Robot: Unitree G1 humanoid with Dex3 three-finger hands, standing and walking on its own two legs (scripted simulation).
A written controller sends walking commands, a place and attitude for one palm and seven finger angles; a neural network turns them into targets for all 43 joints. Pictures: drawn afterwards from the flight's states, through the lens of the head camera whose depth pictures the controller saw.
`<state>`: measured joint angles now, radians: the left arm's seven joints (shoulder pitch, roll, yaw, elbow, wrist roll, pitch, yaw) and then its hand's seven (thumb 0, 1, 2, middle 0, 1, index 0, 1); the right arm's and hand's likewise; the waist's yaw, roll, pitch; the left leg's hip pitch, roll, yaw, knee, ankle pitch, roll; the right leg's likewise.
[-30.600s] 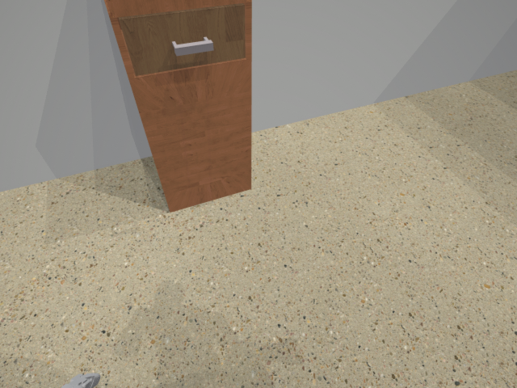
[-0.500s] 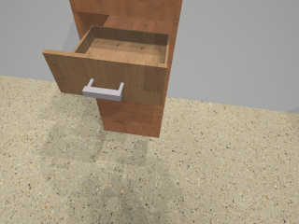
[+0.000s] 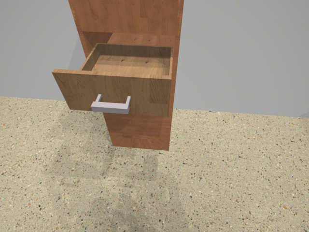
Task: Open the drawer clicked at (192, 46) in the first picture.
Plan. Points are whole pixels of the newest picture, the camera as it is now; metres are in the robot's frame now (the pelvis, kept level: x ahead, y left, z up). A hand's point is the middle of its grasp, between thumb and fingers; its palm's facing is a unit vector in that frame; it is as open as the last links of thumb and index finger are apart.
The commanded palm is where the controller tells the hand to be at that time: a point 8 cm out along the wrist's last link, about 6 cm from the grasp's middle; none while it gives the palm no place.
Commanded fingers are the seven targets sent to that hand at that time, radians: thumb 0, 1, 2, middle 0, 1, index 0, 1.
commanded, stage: let the arm hang, fingers relaxed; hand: left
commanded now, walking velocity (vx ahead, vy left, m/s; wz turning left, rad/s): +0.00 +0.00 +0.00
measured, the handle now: (112, 103) +0.50 +0.18 +0.03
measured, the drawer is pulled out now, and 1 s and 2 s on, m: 0.29 0.29 0.29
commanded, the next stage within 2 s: look to check the result in 0.28 s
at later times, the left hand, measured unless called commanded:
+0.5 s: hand out of the picture -0.02 +0.16 -0.18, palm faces +0.04 -0.98 -0.19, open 7.4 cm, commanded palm none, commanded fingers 0.00 0.90 0.90 -0.20 -0.30 -0.20 -0.30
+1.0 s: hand out of the picture +0.04 +0.18 -0.17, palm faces +0.02 -0.97 -0.23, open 7.4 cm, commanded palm none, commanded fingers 0.00 0.90 0.90 -0.20 -0.30 -0.20 -0.30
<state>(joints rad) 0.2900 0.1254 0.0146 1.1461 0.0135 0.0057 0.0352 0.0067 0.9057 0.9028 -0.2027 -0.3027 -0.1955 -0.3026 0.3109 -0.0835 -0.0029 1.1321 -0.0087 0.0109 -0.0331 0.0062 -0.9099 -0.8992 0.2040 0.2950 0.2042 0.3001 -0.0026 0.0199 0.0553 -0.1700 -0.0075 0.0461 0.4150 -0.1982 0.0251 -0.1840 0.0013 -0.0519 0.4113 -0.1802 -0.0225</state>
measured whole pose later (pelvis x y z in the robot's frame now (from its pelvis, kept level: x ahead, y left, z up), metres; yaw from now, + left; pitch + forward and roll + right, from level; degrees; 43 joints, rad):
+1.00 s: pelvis +0.01 -0.01 +0.00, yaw +0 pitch -2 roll +0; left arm 0.21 0.18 0.03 1.13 0.01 -0.01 0.03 0.01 0.90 0.90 -0.20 -0.30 -0.20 -0.30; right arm 0.24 -0.16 -0.03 1.13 -0.01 0.00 -0.03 0.00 -0.91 -0.90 0.20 0.29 0.20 0.30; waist -0.01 0.01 0.08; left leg -0.15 0.01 0.05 0.39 -0.21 0.01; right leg -0.17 0.02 -0.05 0.38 -0.18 -0.04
